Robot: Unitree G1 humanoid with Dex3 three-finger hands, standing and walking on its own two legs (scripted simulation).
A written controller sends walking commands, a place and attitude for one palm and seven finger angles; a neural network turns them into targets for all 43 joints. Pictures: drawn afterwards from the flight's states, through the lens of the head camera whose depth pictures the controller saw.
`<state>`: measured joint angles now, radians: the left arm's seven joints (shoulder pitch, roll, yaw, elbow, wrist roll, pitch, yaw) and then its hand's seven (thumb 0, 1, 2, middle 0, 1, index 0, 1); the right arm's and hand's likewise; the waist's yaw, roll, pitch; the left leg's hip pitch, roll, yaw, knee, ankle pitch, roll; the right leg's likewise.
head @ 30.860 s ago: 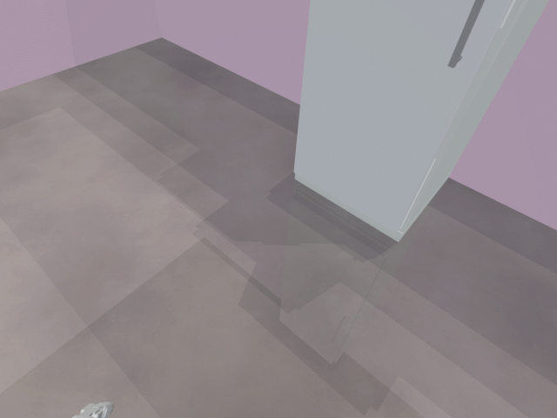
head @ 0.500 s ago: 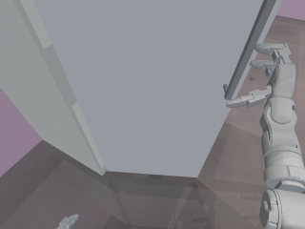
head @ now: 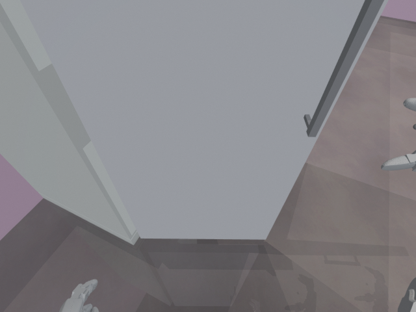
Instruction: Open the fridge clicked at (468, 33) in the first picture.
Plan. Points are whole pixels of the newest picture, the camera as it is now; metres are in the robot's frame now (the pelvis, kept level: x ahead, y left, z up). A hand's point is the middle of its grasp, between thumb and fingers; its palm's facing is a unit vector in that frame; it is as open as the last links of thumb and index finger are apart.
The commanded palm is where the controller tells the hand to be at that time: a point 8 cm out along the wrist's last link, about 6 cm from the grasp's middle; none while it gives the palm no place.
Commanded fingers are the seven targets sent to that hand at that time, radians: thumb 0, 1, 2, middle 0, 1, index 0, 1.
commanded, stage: slip the hand off the handle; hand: right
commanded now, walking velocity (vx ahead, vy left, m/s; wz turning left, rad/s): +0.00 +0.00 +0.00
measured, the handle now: (344, 49) +0.49 -0.20 +0.27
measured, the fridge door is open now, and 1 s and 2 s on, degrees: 65 65 65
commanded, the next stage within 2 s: draw the hand back to the body in 1.16 s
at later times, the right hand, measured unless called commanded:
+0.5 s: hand out of the picture +0.32 -0.29 +0.20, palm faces +0.27 +0.95 -0.14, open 14.7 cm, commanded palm +0.28 -0.32 +0.20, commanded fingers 0.00 0.55 -0.20 0.25 1.15 0.25 1.15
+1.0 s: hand out of the picture +0.27 -0.27 +0.20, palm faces +0.28 +0.94 -0.16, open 14.7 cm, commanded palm +0.24 -0.30 +0.20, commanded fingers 0.00 0.55 -0.20 0.25 1.15 0.25 1.15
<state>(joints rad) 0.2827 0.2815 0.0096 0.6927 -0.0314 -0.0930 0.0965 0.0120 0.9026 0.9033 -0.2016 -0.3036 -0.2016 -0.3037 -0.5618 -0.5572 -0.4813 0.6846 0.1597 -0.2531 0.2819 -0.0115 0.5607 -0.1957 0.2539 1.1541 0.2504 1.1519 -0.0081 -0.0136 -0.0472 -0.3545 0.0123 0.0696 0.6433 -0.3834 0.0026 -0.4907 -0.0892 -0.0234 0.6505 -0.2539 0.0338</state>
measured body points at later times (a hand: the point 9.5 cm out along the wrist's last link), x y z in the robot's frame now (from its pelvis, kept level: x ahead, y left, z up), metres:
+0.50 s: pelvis +0.00 -0.03 +0.00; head -0.01 -0.03 +0.45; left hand +0.15 +0.20 -0.09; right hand +0.30 -0.34 +0.20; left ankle -0.04 +0.11 -0.72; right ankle +0.04 -0.15 -0.72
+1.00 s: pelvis -0.03 +0.00 +0.00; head -0.05 +0.01 +0.45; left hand +0.15 +0.22 -0.08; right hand +0.25 -0.32 +0.21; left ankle -0.04 +0.11 -0.72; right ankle +0.04 -0.15 -0.72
